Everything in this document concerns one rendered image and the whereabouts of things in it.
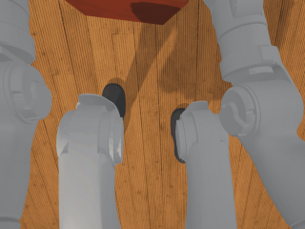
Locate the robot left upper arm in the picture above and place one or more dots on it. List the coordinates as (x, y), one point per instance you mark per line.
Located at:
(24, 100)

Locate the robot left forearm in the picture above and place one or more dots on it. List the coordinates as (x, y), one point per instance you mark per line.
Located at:
(16, 43)

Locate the robot right foot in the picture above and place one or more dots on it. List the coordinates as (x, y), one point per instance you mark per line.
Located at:
(176, 116)

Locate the carton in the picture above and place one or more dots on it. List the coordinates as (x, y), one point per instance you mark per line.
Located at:
(156, 12)

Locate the robot right thigh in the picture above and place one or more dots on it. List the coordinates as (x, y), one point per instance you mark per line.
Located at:
(210, 199)

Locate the robot right forearm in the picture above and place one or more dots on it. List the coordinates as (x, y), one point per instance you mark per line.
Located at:
(245, 46)

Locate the robot right upper arm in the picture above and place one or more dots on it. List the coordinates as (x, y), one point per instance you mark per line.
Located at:
(264, 116)

